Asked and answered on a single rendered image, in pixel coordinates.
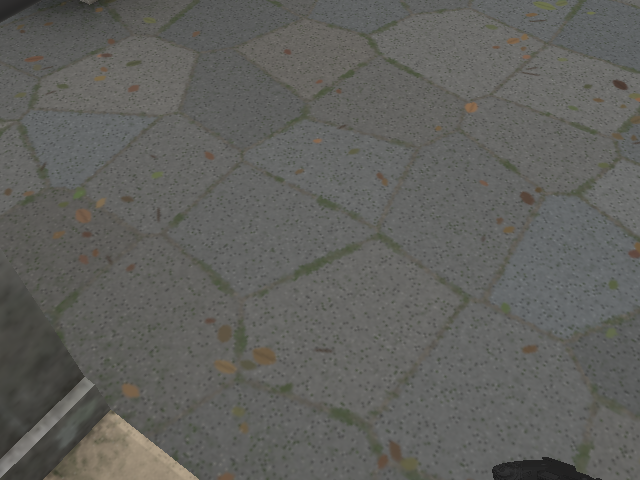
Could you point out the robot right hand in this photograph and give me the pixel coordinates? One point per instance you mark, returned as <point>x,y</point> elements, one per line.
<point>546,469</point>

